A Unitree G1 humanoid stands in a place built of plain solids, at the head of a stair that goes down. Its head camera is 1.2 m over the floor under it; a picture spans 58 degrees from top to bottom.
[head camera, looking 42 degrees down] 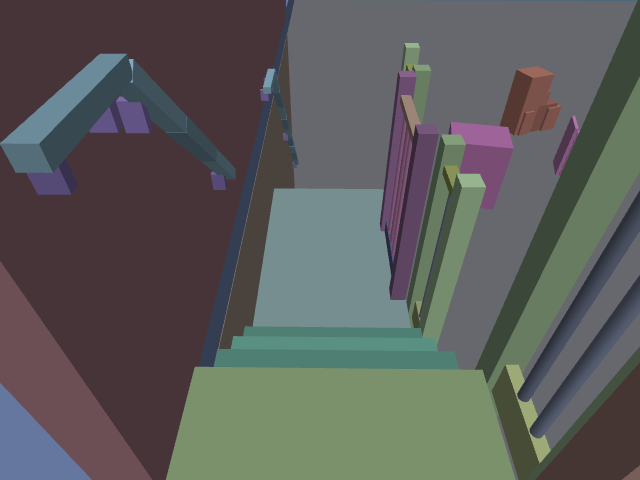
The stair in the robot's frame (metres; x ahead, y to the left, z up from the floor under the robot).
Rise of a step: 0.20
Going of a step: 0.20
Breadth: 0.90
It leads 1 degrees to the right of straight ahead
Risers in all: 4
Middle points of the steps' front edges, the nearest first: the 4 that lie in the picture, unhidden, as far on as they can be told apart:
0.73 -0.06 0.00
0.94 -0.06 -0.20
1.14 -0.06 -0.40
1.34 -0.06 -0.61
